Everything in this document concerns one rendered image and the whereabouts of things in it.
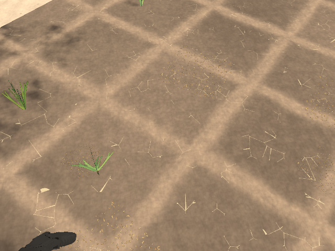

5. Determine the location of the left robot hand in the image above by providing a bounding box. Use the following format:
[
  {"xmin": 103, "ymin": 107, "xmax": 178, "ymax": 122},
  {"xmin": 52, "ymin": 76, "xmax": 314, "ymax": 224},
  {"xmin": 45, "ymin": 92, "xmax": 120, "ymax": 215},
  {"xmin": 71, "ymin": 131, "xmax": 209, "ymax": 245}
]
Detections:
[{"xmin": 19, "ymin": 232, "xmax": 76, "ymax": 251}]

